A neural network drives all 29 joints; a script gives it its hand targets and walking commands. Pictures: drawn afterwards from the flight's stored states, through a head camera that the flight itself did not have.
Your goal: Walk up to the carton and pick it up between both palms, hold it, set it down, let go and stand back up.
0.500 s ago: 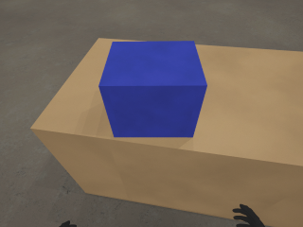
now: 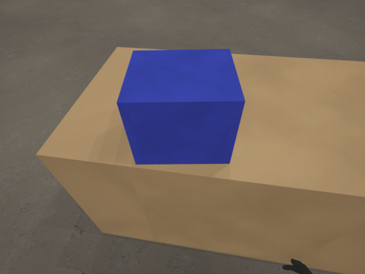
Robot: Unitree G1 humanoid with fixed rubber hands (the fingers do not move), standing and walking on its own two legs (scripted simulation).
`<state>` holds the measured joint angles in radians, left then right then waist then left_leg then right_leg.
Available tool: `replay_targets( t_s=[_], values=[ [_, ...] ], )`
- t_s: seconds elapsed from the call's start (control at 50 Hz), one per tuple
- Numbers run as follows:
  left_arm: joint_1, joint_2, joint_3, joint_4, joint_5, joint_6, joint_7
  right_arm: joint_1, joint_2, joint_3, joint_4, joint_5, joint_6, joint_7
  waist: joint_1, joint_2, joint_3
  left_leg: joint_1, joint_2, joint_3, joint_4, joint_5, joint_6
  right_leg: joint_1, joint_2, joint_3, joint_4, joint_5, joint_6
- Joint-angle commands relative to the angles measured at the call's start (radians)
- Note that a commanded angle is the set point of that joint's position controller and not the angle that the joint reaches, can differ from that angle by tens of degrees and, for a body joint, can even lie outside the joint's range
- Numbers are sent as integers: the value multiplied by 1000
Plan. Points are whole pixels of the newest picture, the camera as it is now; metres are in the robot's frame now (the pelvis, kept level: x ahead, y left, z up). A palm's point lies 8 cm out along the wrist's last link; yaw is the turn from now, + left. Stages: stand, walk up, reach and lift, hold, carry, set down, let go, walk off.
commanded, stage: walk up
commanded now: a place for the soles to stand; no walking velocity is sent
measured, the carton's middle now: (181, 107) +0.53 +0.01 +0.06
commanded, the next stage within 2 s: reach and lift in 0.12 s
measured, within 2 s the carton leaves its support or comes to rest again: neither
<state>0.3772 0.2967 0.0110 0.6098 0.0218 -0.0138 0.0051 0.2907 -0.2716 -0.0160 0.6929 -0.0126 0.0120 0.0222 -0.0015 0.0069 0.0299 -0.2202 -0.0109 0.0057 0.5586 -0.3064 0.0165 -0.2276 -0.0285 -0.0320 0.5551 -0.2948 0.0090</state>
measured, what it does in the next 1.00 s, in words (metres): stands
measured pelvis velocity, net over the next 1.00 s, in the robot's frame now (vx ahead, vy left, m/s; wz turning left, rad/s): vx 0.02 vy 0.00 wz -0.05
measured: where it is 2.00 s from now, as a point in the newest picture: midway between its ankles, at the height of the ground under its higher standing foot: outside the picture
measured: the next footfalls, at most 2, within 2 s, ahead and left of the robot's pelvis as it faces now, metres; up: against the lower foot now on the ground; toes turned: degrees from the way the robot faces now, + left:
none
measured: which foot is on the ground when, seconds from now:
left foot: down 0.00-1.00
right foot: down 0.00-1.00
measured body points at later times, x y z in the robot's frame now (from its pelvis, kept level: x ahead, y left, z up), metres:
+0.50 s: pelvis +0.00 -0.02 +0.01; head -0.01 +0.00 +0.46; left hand +0.18 +0.24 -0.06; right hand +0.15 -0.27 -0.06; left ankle +0.00 +0.11 -0.73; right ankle +0.00 -0.13 -0.73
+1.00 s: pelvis +0.02 +0.00 +0.02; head +0.01 +0.01 +0.47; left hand +0.24 +0.26 +0.00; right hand +0.23 -0.22 -0.02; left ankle +0.00 +0.11 -0.73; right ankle +0.00 -0.13 -0.73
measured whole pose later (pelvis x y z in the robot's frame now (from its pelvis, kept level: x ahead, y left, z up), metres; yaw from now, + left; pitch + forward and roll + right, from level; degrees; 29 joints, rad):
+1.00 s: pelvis +0.02 +0.00 +0.02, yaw -3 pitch -4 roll -1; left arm 0.16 0.30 0.04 0.33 -0.13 0.10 -0.02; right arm 0.17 -0.16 -0.06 0.43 0.07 -0.08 -0.03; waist 0.05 0.01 0.05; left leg -0.04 0.01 0.05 0.34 -0.23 0.00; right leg -0.04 0.00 0.01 0.30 -0.18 0.01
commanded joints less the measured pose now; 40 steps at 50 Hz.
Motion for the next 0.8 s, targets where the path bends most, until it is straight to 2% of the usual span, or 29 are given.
replay_targets(
  t_s=[0.0,0.1,0.12,0.14,0.16,0.2,0.24,0.26,0.28,0.32,0.36,0.42,0.5,0.58,0.66,0.78],
  values=[
    [23,124,42,-68,-1,-16,5,-3,-128,-35,-78,0,-17,-5,0,0,4,-25,81,-104,-104,120,39,-14,-71,96,-88,98,-56],
    [22,123,40,-67,-1,-16,6,1,-129,-34,-77,0,-17,-6,1,0,2,-22,82,-102,-100,138,39,-11,-71,95,-82,116,-56],
    [-506,199,48,-120,-54,129,20,-469,-32,-131,60,-117,-174,6,23,60,21,-199,71,37,-52,-46,-42,-133,29,-31,15,-101,-71],
    [-407,139,25,-142,-37,189,43,-368,-89,-141,112,-106,-215,33,-5,82,84,-282,78,43,-98,-141,-30,-38,37,-35,51,-82,-68],
    [-378,118,35,-149,-21,219,41,-339,-93,-142,136,-93,-231,39,10,35,22,-277,86,30,-67,-70,-38,5,23,-57,85,-38,-61],
    [-322,106,45,-209,-11,252,35,-239,-99,-133,145,-65,-258,32,-1,26,-75,-101,76,37,-31,107,-50,-2,27,-59,24,73,-56],
    [-210,89,65,-247,-3,261,20,-154,-114,-119,149,-25,-280,22,-11,-1,-146,115,49,28,-50,357,-59,71,61,-62,-64,263,-39],
    [-161,91,82,-252,5,257,13,-135,-124,-103,142,-2,-284,17,-9,-18,-164,182,27,24,-67,440,-61,117,67,-54,-100,346,-29],
    [-131,98,97,-246,8,251,8,-128,-127,-83,129,12,-282,11,-8,-42,-166,204,3,30,-82,460,-57,150,56,-35,-130,418,-16],
    [-121,107,112,-220,11,247,2,-132,-106,-51,87,21,-268,0,-2,-59,-121,171,-28,51,-126,403,-53,206,43,-6,-167,440,-2],
    [-146,120,124,-212,5,244,-8,-148,-69,-33,20,14,-250,-17,19,-70,-57,112,-45,75,-178,317,-47,253,32,16,-197,409,15],
    [-215,132,129,-239,-8,236,-13,-156,-7,-19,-94,11,-212,-29,46,-31,36,84,-37,98,-242,228,-40,232,29,28,-249,233,3],
    [-267,132,116,-312,-30,222,-9,-144,33,-28,-217,19,-158,-29,49,26,60,83,-17,112,-278,178,-36,203,24,40,-278,93,-18],
    [-283,140,105,-371,-60,202,-8,-142,42,-55,-292,17,-126,-33,37,42,26,84,-4,111,-286,146,-37,200,29,40,-282,58,-21],
    [-296,142,91,-378,-92,174,-11,-162,42,-79,-320,8,-114,-42,29,34,-3,72,8,101,-291,121,-38,203,40,31,-276,52,-16],
    [-296,127,78,-356,-128,127,-18,-189,32,-91,-335,21,-113,-48,35,16,-33,110,10,80,-280,216,-58,196,57,15,-280,95,-15]
  ],
)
